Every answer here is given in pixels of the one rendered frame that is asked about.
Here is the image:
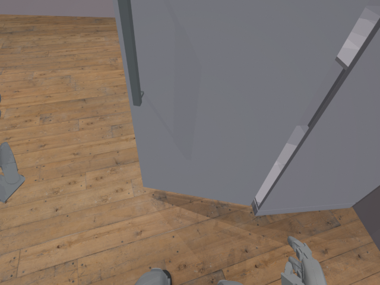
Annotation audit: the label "right robot hand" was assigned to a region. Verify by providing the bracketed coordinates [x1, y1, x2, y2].
[281, 236, 327, 285]

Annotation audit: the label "robot left shin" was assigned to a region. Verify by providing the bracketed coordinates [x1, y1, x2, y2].
[151, 268, 166, 275]

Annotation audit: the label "fridge door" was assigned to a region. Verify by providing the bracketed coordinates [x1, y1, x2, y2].
[112, 0, 369, 206]

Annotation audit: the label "handle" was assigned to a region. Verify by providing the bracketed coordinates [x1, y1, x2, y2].
[118, 0, 144, 106]

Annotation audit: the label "left robot hand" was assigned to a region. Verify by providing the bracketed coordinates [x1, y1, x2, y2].
[0, 94, 25, 203]

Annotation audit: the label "robot left thigh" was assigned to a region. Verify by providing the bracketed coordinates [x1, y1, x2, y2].
[134, 271, 170, 285]

